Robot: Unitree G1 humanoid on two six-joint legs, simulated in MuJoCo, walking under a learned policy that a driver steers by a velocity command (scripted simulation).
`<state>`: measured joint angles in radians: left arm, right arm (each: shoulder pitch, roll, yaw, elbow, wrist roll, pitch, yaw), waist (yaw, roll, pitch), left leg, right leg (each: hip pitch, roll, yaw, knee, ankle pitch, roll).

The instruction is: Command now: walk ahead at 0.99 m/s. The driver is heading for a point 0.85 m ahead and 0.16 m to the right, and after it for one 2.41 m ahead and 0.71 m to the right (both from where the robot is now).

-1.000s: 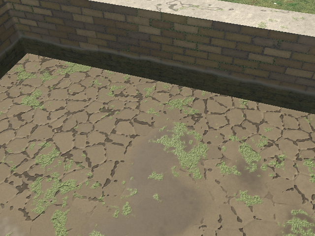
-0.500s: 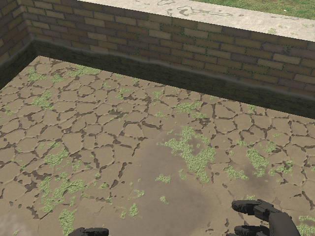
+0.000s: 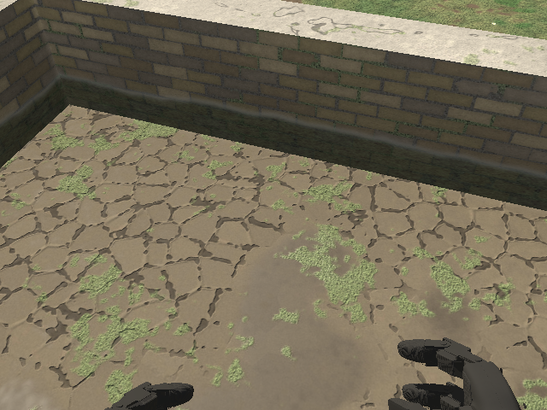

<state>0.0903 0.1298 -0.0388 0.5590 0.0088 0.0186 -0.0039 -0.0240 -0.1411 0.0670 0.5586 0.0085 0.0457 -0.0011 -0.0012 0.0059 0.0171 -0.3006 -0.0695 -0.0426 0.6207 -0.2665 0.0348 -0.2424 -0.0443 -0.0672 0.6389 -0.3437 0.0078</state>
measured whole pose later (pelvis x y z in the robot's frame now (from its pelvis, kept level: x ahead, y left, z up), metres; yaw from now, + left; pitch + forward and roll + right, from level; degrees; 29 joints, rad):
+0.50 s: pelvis +0.02 -0.01 +0.00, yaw +0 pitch -2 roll +0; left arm 0.19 0.13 -0.05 0.60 0.02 0.02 -0.01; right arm 0.09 -0.15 0.07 0.62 0.00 0.06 0.00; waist 0.00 0.00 -0.03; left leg -0.27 -0.06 -0.05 0.59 -0.28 0.02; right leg -0.21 -0.03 -0.06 0.60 -0.35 -0.01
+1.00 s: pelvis +0.04 -0.03 +0.02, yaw -1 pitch +0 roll +0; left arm 0.17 0.17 -0.05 0.61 0.02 0.07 -0.02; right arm 0.14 -0.18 0.03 0.73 -0.01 0.06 -0.01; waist -0.02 0.01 -0.01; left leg -0.17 -0.01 -0.05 0.36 -0.19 -0.01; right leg -0.11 0.02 -0.05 0.34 -0.24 -0.04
